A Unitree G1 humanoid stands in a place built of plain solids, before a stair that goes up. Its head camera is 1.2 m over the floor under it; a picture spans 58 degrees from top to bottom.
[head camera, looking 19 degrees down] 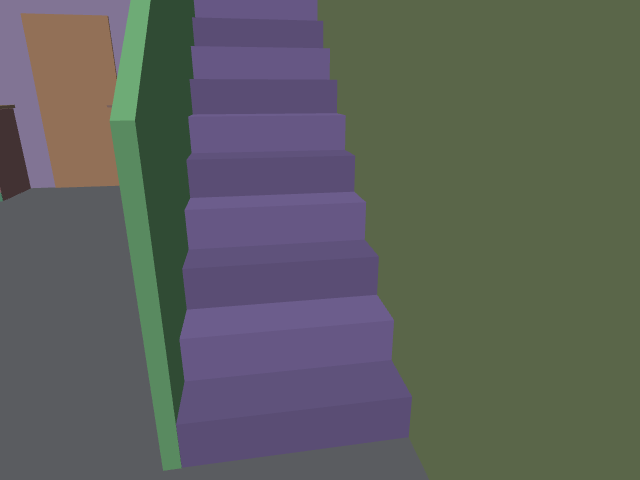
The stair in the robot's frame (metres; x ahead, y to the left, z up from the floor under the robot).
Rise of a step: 0.18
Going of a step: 0.22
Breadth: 0.80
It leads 10 degrees to the left of straight ahead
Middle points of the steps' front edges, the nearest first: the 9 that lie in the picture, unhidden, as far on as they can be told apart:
1.20 0.07 0.18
1.42 0.11 0.36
1.64 0.15 0.54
1.86 0.18 0.72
2.08 0.22 0.90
2.30 0.26 1.08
2.52 0.30 1.26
2.74 0.34 1.44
2.96 0.37 1.62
